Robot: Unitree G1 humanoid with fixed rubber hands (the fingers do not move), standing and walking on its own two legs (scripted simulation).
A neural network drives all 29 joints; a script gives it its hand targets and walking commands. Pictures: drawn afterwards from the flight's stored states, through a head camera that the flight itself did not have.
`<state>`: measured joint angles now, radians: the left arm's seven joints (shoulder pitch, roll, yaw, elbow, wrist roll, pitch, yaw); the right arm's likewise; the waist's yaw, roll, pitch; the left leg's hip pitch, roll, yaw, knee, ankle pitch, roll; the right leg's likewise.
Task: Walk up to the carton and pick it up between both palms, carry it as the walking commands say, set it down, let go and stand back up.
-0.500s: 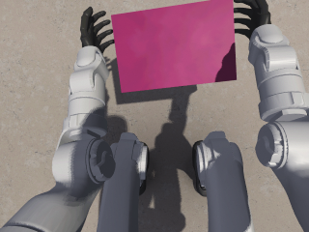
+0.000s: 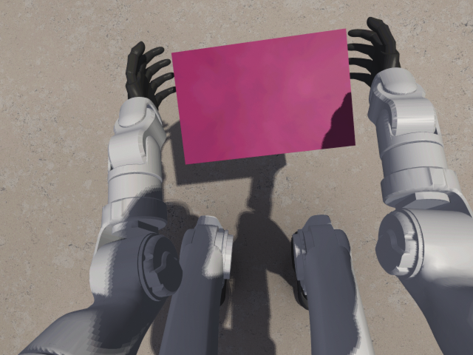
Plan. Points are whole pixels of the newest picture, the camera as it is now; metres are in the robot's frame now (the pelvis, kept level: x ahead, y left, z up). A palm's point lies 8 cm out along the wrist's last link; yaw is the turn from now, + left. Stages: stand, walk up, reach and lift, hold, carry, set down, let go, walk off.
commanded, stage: reach and lift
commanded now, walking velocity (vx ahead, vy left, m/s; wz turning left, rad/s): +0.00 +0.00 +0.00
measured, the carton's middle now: (261, 106) +0.51 -0.02 -0.17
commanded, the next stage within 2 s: none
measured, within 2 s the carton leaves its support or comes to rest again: neither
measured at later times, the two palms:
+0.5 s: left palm (114, 93) +0.48 +0.17 +0.00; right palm (406, 60) +0.50 -0.19 -0.01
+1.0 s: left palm (68, 85) +0.46 +0.17 +0.08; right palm (446, 41) +0.48 -0.18 +0.07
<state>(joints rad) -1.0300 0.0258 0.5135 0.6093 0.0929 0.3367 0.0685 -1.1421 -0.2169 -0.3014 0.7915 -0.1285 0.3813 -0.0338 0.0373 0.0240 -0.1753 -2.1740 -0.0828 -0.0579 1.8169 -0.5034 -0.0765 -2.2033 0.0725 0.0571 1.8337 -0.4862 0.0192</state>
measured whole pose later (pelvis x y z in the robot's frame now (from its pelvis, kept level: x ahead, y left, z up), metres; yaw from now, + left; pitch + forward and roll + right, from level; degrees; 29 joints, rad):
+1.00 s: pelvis +0.03 +0.00 +0.13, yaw -2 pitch +42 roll +1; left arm -0.76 -0.06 0.51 0.56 0.17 0.33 0.02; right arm -0.86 -0.10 -0.36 0.72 -0.19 0.37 0.00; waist 0.05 0.01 -0.28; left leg -1.70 -0.08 -0.09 1.41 -0.45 -0.06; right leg -1.72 0.09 0.08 1.42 -0.44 0.02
